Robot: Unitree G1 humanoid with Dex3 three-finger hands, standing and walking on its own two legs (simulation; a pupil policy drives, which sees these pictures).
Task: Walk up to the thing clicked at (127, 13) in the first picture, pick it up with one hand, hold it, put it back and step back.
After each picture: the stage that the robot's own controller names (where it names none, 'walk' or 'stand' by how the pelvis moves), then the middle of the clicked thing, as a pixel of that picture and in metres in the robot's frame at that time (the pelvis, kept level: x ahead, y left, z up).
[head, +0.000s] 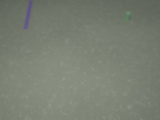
stand; (127, 16) +1.89 -0.58 -0.72
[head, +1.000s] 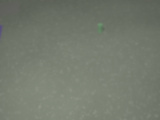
walk; (100, 28) +1.80 -0.07 -0.69
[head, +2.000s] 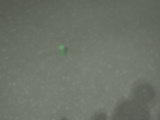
walk; (62, 50) +1.16 +0.29 -0.71
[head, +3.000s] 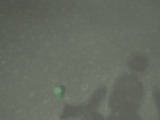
walk; (58, 93) +0.69 +0.29 -0.72
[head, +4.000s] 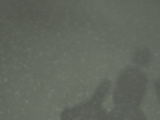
walk; out of the picture +0.40 +0.23 -0.71
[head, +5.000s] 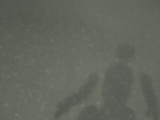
stand; out of the picture +0.29 +0.20 -0.72
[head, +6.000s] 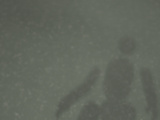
stand; out of the picture +0.27 +0.21 -0.72
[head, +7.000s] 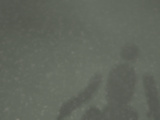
stand; out of the picture +0.27 +0.22 -0.73
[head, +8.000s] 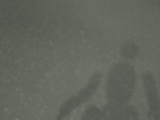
stand; out of the picture +0.27 +0.22 -0.73
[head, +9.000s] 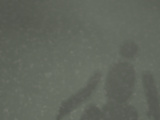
go down; out of the picture +0.26 +0.22 -0.73
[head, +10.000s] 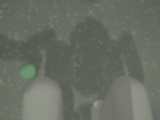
go down; (28, 73) +0.37 +0.21 -0.32
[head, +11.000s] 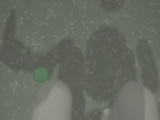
approach; (42, 76) +0.37 +0.20 -0.32
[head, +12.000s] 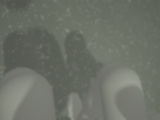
close in; out of the picture +0.36 +0.23 -0.22
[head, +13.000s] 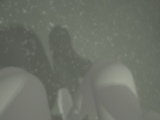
close; out of the picture +0.37 +0.25 -0.22
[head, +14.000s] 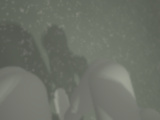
lift; out of the picture +0.36 +0.25 -0.22
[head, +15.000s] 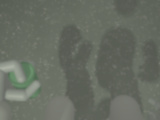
lift; (26, 81) +0.32 +0.20 -0.02
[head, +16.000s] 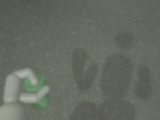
hold; (37, 91) +0.31 +0.18 +0.00
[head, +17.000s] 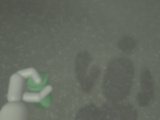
hold; (40, 91) +0.32 +0.17 +0.00
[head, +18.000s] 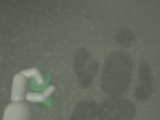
hold; (42, 90) +0.32 +0.16 -0.02
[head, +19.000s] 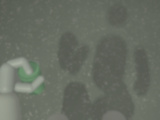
crouch; (32, 79) +0.36 +0.19 -0.06
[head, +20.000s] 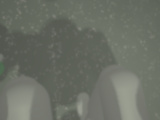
lower; out of the picture +0.40 +0.24 -0.19
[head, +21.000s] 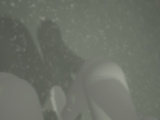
lower; out of the picture +0.40 +0.28 -0.23
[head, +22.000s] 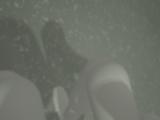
lower; out of the picture +0.39 +0.28 -0.22
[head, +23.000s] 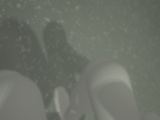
lower; out of the picture +0.39 +0.28 -0.22
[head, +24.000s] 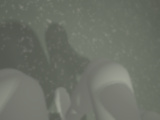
lower; out of the picture +0.38 +0.28 -0.22
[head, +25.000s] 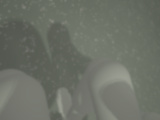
withdraw; out of the picture +0.36 +0.24 -0.22
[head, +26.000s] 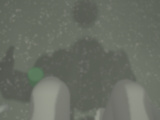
walk; (36, 77) +0.37 +0.20 -0.29
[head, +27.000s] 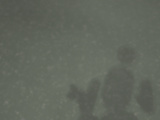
stand; out of the picture +0.28 +0.18 -0.65
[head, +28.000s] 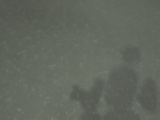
stand; out of the picture +0.30 +0.19 -0.67
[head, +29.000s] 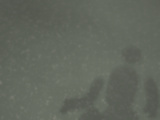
stand; out of the picture +0.30 +0.18 -0.69
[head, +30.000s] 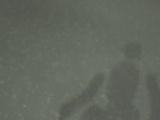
walk; out of the picture +0.32 +0.18 -0.72
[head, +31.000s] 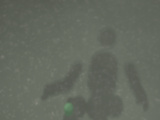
walk; (68, 109) +0.44 +0.06 -0.71
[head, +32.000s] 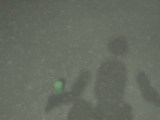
walk; (59, 87) +0.62 +0.24 -0.69
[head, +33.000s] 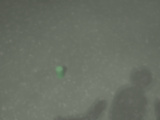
stand; (59, 72) +0.87 +0.28 -0.70
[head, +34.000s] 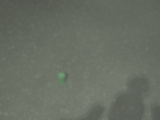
stand; (61, 78) +0.88 +0.24 -0.72
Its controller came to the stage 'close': yes
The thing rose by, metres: 0.72
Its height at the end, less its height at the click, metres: +0.00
